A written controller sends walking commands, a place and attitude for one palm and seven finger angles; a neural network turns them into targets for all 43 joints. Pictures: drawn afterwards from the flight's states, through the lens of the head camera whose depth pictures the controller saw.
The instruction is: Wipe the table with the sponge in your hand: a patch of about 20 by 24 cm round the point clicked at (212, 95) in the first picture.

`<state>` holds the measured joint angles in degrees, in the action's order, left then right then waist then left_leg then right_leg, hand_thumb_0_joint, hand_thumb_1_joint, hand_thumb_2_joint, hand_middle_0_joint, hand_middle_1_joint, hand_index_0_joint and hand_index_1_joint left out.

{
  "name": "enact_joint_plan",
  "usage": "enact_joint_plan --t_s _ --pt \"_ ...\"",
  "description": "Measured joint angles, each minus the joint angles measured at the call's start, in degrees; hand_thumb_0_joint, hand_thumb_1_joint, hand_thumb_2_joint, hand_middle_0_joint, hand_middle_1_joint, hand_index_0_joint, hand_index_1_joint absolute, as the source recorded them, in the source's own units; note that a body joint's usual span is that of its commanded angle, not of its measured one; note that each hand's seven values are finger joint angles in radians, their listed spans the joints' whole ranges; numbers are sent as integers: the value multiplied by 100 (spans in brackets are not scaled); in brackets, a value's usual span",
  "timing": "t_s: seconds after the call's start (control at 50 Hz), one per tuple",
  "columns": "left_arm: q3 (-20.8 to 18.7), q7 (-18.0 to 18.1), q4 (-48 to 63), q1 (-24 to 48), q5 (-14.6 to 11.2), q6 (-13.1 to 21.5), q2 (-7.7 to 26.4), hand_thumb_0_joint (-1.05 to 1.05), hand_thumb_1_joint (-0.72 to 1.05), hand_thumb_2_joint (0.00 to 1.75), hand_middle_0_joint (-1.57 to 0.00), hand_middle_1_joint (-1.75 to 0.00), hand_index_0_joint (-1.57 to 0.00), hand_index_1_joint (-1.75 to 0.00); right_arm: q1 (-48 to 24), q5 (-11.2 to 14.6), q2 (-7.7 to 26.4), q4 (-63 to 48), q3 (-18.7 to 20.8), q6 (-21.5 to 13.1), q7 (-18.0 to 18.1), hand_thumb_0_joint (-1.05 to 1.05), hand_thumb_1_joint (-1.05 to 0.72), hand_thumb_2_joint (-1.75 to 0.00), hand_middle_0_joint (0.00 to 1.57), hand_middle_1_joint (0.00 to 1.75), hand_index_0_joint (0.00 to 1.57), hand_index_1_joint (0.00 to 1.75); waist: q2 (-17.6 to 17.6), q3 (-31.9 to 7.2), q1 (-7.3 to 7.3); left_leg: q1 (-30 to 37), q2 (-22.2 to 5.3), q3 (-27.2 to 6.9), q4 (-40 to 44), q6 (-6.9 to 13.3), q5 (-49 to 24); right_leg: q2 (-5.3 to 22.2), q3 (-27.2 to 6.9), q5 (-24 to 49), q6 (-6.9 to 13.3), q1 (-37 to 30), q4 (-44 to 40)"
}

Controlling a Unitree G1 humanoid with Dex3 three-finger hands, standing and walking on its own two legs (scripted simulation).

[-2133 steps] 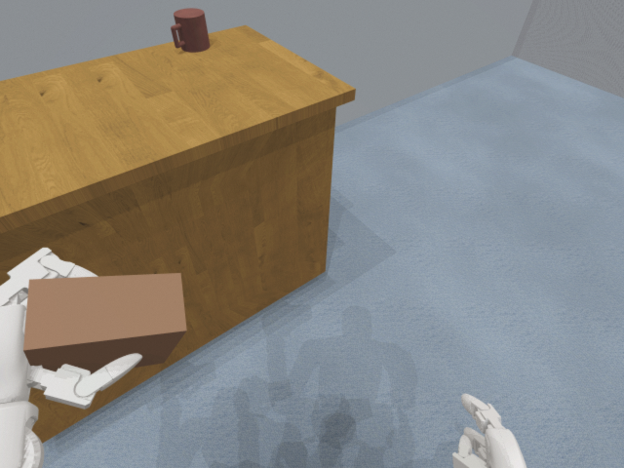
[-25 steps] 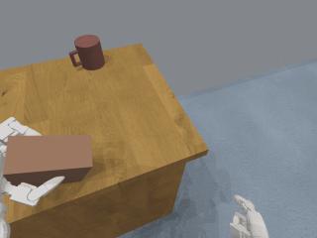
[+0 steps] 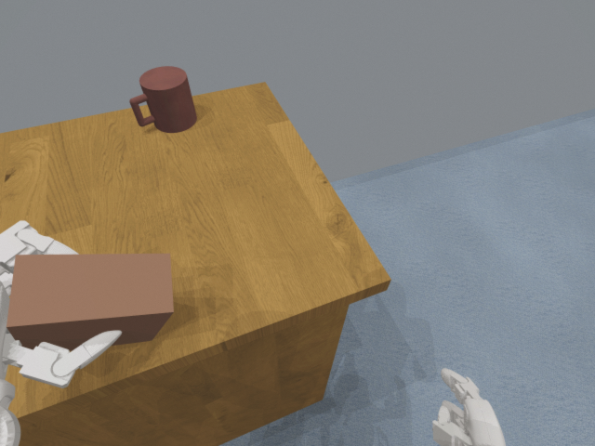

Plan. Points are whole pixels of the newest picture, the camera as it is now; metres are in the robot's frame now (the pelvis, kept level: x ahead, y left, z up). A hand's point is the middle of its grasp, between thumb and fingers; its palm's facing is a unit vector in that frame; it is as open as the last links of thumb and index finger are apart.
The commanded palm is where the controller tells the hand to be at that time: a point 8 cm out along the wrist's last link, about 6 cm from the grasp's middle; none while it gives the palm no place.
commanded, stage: shuffle to correct the standing spot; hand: left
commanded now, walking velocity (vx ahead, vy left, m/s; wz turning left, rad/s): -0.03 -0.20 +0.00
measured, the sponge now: (118, 304) +0.23 +0.20 +0.14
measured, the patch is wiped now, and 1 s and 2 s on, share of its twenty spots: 0.00 0.00 0.00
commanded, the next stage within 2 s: come to a stop and stand still in 0.14 s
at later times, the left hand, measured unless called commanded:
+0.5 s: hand (50, 298) +0.22 +0.25 +0.16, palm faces +0.35 -0.85 -0.40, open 9.9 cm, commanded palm +0.15 +0.29 +0.18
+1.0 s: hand out of the picture +0.22 +0.33 +0.16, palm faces +0.36 -0.88 -0.32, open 9.9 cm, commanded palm +0.16 +0.37 +0.18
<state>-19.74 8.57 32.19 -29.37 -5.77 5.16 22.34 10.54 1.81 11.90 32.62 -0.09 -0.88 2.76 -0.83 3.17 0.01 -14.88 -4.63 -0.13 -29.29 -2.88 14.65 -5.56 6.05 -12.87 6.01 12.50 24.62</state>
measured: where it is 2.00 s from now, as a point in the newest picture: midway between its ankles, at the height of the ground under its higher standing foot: outside the picture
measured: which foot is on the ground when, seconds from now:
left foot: down 0.00-1.00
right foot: down 0.00-1.00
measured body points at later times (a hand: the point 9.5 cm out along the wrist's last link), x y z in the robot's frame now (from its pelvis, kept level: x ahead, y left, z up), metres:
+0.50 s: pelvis -0.02 +0.01 +0.00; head +0.02 +0.01 +0.44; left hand +0.20 +0.30 +0.18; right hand +0.15 -0.24 -0.08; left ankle +0.01 +0.15 -0.74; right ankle +0.01 -0.05 -0.74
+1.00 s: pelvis +0.00 +0.09 +0.00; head +0.01 +0.12 +0.45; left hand +0.20 +0.38 +0.18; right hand +0.18 -0.12 -0.06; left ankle +0.00 +0.15 -0.74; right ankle +0.01 -0.05 -0.74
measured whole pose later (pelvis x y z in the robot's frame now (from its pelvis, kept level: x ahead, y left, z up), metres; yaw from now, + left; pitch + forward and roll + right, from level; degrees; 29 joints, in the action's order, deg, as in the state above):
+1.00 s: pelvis +0.00 +0.09 +0.00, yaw -2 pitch -1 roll -2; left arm -19.3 6.4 26.9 -22.8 -1.7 12.3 20.5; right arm 10.9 -0.4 9.0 33.5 -2.4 -8.7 0.8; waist 3.0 2.8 -1.6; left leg -12.0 2.5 2.7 -26.7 4.5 14.0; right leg 0.3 1.8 -10.8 -1.1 10.8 22.6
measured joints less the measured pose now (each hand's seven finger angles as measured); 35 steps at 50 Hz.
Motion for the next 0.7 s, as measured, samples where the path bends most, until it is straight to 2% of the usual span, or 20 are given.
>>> enact_joint_plan --t_s 0.28,0.3,0.32,0.36,0.38,0.42,0.48,0.52,0.56,0.6,0.7 --pt "-25 -11 7 -46 -16 5 52 -1 -49 106 -76 -136 -76 -137 -57 13 -21 -43 -15 6 -22 1 -90 -90 21 30 20 30 -41 7 16 -19 -15 -21 -47 -3 17 -16 20 -9 28 2 20" --pt "-85 -188 -82 272 135 11 232 -1 -49 106 -76 -136 -76 -137 29 -35 -53 -2 65 -155 1 1 -90 -90 21 30 20 30 -9 54 -126 -17 -32 11 -63 20 3 -21 18 5 -9 -20 -2" --pt "-206 -382 -360 763 259 179 507 -1 -49 106 -76 -136 -76 -137 125 -85 -96 71 124 -314 24 1 -90 -90 21 30 20 30 80 68 -273 -53 -16 53 -53 119 -133 1 26 24 -15 15 3" --pt "-487 -522 -1050 1491 246 508 753 -1 -49 106 -76 -136 -76 -137 186 -81 -77 129 119 -494 -31 1 -90 -90 21 30 20 30 198 82 -429 -108 -15 180 -36 201 -196 31 -18 52 -33 141 79" --pt "-612 -506 -1260 1617 205 542 702 -1 -49 106 -76 -136 -76 -137 175 -70 -16 86 110 -545 -97 1 -90 -90 21 30 20 30 186 90 -420 -101 -24 244 -7 185 -165 39 -67 43 -99 219 172" --pt "-689 -430 -1333 1558 162 508 440 -1 -49 106 -76 -136 -76 -137 138 -47 126 -43 138 -629 -214 1 -90 -90 21 30 20 30 106 132 -295 -110 -7 325 -29 84 -91 80 -135 -23 -226 337 376" --pt "-354 -357 -965 955 181 521 -12 -1 -49 106 -76 -136 -76 -138 61 -20 250 -95 190 -701 -274 1 -90 -90 21 30 20 30 13 165 -92 -155 37 397 -176 158 -35 122 -203 -42 -179 365 457" --pt "-98 -314 -617 571 157 596 -232 -1 -49 106 -75 -137 -75 -138 77 -45 255 -57 202 -705 -228 1 -90 -90 21 30 20 30 13 124 -21 -196 115 297 -269 262 29 129 -214 0 -153 339 397" --pt "27 -301 -351 314 175 692 -293 -1 -48 106 -75 -137 -75 -138 133 -85 218 25 175 -707 -152 1 -90 -90 20 30 20 30 61 37 -34 -175 204 144 -272 317 85 108 -244 61 -164 310 301" --pt "58 -270 -289 237 180 763 -230 -1 -49 106 -75 -137 -75 -138 199 -124 148 118 130 -687 -76 1 -90 -90 20 30 20 30 155 -36 -38 -132 254 120 -183 274 20 146 -251 101 -204 260 219" --pt "-60 -174 -662 483 257 733 -146 -1 -49 106 -76 -136 -76 -137 321 -173 21 230 -15 -683 -9 1 -90 -90 20 30 20 30 250 -145 -121 51 390 178 72 407 -88 274 -315 211 -381 74 -34"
